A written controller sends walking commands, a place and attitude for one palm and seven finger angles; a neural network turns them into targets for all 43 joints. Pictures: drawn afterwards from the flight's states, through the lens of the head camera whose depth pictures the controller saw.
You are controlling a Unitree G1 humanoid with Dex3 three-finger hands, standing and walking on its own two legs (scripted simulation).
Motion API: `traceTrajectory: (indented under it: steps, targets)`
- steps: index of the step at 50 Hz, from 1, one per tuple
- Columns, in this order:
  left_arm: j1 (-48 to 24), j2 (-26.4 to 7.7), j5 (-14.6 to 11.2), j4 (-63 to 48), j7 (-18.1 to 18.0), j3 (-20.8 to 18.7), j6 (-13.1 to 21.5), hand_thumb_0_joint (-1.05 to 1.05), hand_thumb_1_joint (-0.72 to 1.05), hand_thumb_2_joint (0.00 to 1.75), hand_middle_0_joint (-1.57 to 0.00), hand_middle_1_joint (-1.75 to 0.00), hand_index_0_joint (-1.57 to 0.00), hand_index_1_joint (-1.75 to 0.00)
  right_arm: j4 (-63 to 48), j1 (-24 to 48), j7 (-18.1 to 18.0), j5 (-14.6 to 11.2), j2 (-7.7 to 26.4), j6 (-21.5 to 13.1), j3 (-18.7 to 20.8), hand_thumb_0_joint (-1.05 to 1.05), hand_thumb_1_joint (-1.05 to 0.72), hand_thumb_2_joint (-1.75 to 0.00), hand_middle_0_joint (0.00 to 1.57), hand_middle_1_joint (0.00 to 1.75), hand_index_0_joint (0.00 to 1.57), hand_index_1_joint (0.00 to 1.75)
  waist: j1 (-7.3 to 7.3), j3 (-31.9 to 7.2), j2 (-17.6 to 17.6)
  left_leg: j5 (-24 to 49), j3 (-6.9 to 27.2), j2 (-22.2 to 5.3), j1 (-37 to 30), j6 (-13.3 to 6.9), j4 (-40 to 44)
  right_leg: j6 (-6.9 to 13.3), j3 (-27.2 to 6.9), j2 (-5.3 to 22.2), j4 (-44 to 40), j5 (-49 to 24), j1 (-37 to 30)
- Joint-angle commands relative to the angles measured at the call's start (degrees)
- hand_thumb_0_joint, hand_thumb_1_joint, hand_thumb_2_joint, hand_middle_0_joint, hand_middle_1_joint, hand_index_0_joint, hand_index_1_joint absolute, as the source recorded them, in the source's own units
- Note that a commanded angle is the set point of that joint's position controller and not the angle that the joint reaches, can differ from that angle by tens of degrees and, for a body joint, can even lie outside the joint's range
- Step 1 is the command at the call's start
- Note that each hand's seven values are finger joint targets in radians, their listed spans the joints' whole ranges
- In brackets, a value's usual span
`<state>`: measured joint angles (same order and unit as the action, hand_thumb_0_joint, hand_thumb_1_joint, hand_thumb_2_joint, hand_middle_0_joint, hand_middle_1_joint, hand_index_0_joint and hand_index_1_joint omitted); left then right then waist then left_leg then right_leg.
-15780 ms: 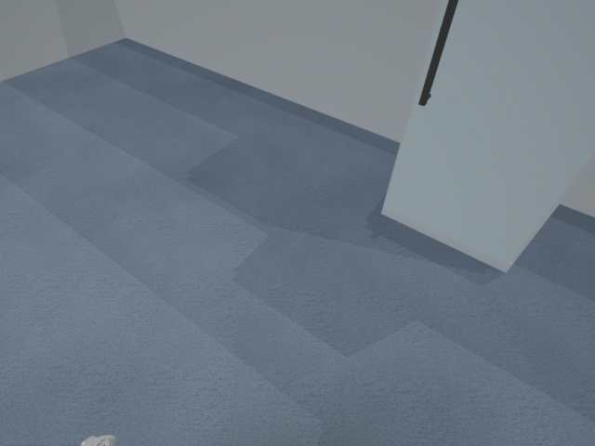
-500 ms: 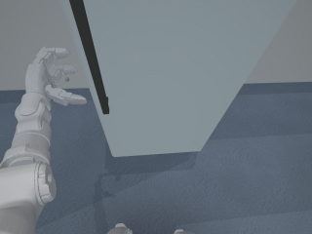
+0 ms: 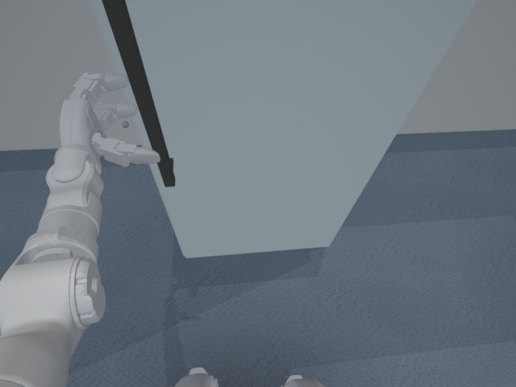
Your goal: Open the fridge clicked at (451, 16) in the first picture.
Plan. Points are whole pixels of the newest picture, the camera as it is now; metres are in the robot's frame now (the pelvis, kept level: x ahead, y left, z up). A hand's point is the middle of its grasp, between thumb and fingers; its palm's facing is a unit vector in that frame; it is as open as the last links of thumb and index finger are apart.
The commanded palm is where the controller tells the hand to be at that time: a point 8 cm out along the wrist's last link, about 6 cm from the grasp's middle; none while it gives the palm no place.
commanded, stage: feel for the door with the fingertips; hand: left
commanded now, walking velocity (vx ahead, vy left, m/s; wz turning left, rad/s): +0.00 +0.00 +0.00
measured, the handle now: (148, 100) +0.54 +0.16 +0.12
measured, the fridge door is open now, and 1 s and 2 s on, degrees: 0 0 0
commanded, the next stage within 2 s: slide the fingers in behind the handle in 0.12 s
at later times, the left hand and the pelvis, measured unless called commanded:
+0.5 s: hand (128, 122) +0.50 +0.18 +0.11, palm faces +0.06 -1.00 +0.01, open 13.8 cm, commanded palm +0.46 +0.23 +0.11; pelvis +0.01 +0.00 +0.00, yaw +0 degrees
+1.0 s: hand (144, 128) +0.48 +0.15 +0.11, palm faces +0.05 -1.00 +0.01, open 14.0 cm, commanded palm +0.45 +0.20 +0.11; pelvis +0.00 +0.00 +0.00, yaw +0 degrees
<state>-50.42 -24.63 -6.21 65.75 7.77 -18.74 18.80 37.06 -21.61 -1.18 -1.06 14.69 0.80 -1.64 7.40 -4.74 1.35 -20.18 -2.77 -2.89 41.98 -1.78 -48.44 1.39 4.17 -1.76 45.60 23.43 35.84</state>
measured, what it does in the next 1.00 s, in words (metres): stands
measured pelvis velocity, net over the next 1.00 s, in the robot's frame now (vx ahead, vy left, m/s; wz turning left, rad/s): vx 0.00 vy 0.00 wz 0.01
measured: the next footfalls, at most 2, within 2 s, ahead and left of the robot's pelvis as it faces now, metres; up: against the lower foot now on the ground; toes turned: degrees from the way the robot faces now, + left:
none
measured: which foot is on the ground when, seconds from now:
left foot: down 0.00-1.00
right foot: down 0.00-1.00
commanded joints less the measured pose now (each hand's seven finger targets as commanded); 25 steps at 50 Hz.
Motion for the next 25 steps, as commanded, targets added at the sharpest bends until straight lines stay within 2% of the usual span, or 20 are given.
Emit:
traceTrajectory:
  steps: [1,2,4,6,7,8,10,11,12,13,15,17,18,20,21,23,25]
  targets:
    - [-29.6,-12.71,-1.14,-9.98,1.41,-0.41,3.72,0.0,-0.5,0.3,-0.3,-1.2,-0.3,-1.2,-2.45,-7.9,-0.78,-0.14,10.5,-1.21,3.69,0.0,-0.9,-0.9,0.2,0.3,0.2,0.3,2.29,-20.05,1.85,12.76,4.95,1.56,-19.27,-0.51,4.13,-0.9,-3.06,-1.2,-6.36,-15.75,0.18]
    - [-30.48,-12.9,-1.11,-10.29,1.54,-0.29,3.58,0.0,-0.5,0.3,-0.3,-1.2,-0.3,-1.2,-2.47,-7.87,-0.77,-0.25,10.64,-1.22,3.72,0.0,-0.9,-0.9,0.2,0.3,0.2,0.3,2.48,-21.12,2.24,12.75,4.89,1.58,-19.51,-0.58,4.14,-1.09,-3.27,-1.08,-6.47,-15.83,0.46]
    - [-31.19,-12.85,-0.84,-9.62,1.73,0.26,3.15,0.0,-0.5,0.3,-0.3,-1.2,-0.3,-1.2,-2.33,-8.01,-0.76,-0.14,10.58,-1.24,3.69,0.0,-0.9,-0.9,0.2,0.3,0.2,0.3,2.6,-20.8,4.31,12.55,4.94,1.51,-19.44,-0.47,3.89,-1.01,-3.25,-1.06,-6.36,-15.13,1.62]
    - [-33.11,-12.44,-0.81,-9.42,1.5,0.64,3.23,0.0,-0.5,0.3,-0.3,-1.2,-0.3,-1.2,-1.9,-8.9,-0.72,0.09,10.59,-1.3,3.67,0.0,-0.9,-0.9,0.2,0.3,0.2,0.3,3.38,-20.86,3.5,13.21,5.32,1.47,-19.66,-0.6,3.54,-0.97,-3.07,-1.2,-6.2,-15.27,2.0]
    - [-32.45,-15.12,-0.64,-9.78,1.2,-1.75,3.41,0.0,-0.5,0.3,-0.3,-1.2,-0.3,-1.2,-1.92,-9.27,-0.67,0.24,10.95,-1.28,3.81,0.0,-0.9,-0.9,0.2,0.3,0.2,0.3,2.25,-23.05,4.7,14.65,5.51,1.38,-20.23,-0.38,3.47,-0.87,-3.0,-1.15,-5.66,-16.19,1.51]
    - [-33.51,-13.16,-0.66,-10.98,1.27,0.32,3.59,0.0,-0.5,0.3,-0.3,-1.2,-0.3,-1.2,-2.1,-9.07,-0.51,0.18,10.74,-1.26,3.85,0.0,-0.9,-0.9,0.2,0.3,0.2,0.3,3.13,-23.81,4.96,14.89,5.35,1.49,-20.97,-0.49,3.21,-1.04,-3.2,-1.21,-5.87,-16.49,1.75]
    - [-34.77,-14.21,-0.55,-10.19,1.22,-0.57,3.43,0.0,-0.5,0.3,-0.3,-1.2,-0.3,-1.2,-1.35,-9.74,-0.5,0.26,10.89,-1.19,3.98,0.0,-0.9,-0.9,0.2,0.3,0.2,0.3,3.48,-23.43,4.35,14.63,5.42,1.38,-20.37,-0.58,2.92,-1.12,-3.13,-1.3,-5.91,-16.37,1.84]
    - [-33.97,-15.18,-0.64,-9.57,1.17,-1.72,3.38,0.0,-0.5,0.3,-0.3,-1.2,-0.3,-1.2,-1.36,-10.33,-0.51,0.42,10.98,-1.11,3.98,0.0,-0.9,-0.9,0.2,0.3,0.2,0.3,3.23,-23.72,2.74,15.24,5.36,1.6,-19.54,-0.83,2.69,-1.14,-3.21,-1.37,-5.88,-17.32,0.6]
    - [-34.34,-15.78,-0.36,-10.25,1.26,-1.67,3.44,0.0,-0.5,0.3,-0.3,-1.2,-0.3,-1.2,-1.39,-10.25,-0.54,0.27,11.04,-0.93,4.02,0.0,-0.9,-0.9,0.2,0.3,0.2,0.3,3.25,-24.63,3.79,15.72,5.35,1.49,-19.91,-0.74,2.89,-1.2,-3.33,-1.26,-5.82,-17.97,0.48]
    - [-32.5,-13.59,-0.6,-10.29,1.63,-0.56,3.27,0.0,-0.5,0.3,-0.3,-1.2,-0.3,-1.2,-1.72,-9.99,-0.32,0.31,10.64,-0.93,4.08,0.0,-0.9,-0.9,0.2,0.3,0.2,0.3,2.61,-25.0,5.38,15.84,4.98,1.72,-20.54,-0.62,2.87,-1.1,-3.26,-1.31,-5.94,-18.01,0.41]
    - [-30.15,-13.35,-1.04,-10.85,1.97,-0.92,3.25,0.0,-0.5,0.3,-0.3,-1.2,-0.3,-1.2,-1.96,-9.82,-0.19,0.3,10.6,-0.73,4.12,0.0,-0.9,-0.9,0.2,0.3,0.2,0.3,1.95,-24.64,5.2,16.45,4.89,1.6,-20.87,-0.52,3.01,-0.91,-2.95,-1.49,-5.86,-18.49,0.01]
    - [-29.1,-14.62,-1.4,-12.59,2.17,-2.04,3.7,0.0,-0.5,0.3,-0.3,-1.2,-0.3,-1.2,-2.26,-9.83,-0.07,0.22,10.72,-0.53,4.12,0.0,-0.9,-0.9,0.2,0.3,0.2,0.3,1.31,-25.68,4.58,17.69,4.62,1.72,-20.7,-0.67,3.04,-0.91,-3.09,-1.55,-5.69,-20.46,-1.77]
    - [-27.2,-15.26,-1.55,-13.6,2.26,-2.84,3.91,0.0,-0.5,0.3,-0.3,-1.2,-0.3,-1.2,-2.74,-9.46,-0.04,0.21,10.58,-0.4,4.27,0.0,-0.9,-0.9,0.2,0.3,0.2,0.3,0.46,-26.47,5.79,18.24,4.35,1.81,-21.07,-0.57,3.01,-0.83,-3.24,-1.55,-5.59,-21.28,-2.68]
    - [-24.59,-13.9,-1.59,-12.47,2.52,-1.93,3.47,0.0,-0.5,0.3,-0.3,-1.2,-0.3,-1.2,-3.27,-9.0,-0.01,-0.02,10.36,-0.11,4.02,0.0,-0.9,-0.9,0.2,0.3,0.2,0.3,0.52,-23.13,3.54,16.74,4.03,1.78,-19.04,-0.64,3.66,-0.89,-2.9,-1.61,-5.92,-20.56,-2.89]
    - [-25.05,-14.02,-1.77,-13.35,2.43,-2.14,3.74,0.0,-0.5,0.3,-0.3,-1.2,-0.3,-1.2,-3.34,-9.03,-0.08,0.01,10.34,-0.05,4.06,0.0,-0.9,-0.9,0.2,0.3,0.2,0.3,0.69,-23.01,3.66,17.12,3.95,1.9,-19.37,-0.84,3.51,-0.87,-2.98,-1.62,-5.89,-21.02,-3.11]
    - [-22.83,-15.21,-1.79,-14.68,2.28,-3.38,3.82,0.0,-0.5,0.3,-0.3,-1.2,-0.3,-1.2,-4.02,-8.42,-0.09,-0.13,10.38,0.1,4.14,0.0,-0.9,-0.9,0.2,0.3,0.2,0.3,-0.61,-23.76,3.98,17.17,3.92,1.86,-19.78,-0.6,4.03,-0.75,-2.94,-1.59,-5.79,-21.01,-3.93]
    - [-22.07,-13.11,-2.23,-14.99,2.29,-2.11,3.46,0.0,-0.5,0.3,-0.3,-1.2,-0.3,-1.2,-4.42,-7.79,-0.14,-0.29,10.05,0.11,4.06,0.0,-0.9,-0.9,0.2,0.3,0.2,0.3,-0.06,-21.96,2.47,16.16,3.44,1.91,-19.12,-0.82,4.22,-1.0,-3.11,-1.6,-6.4,-20.94,-3.99]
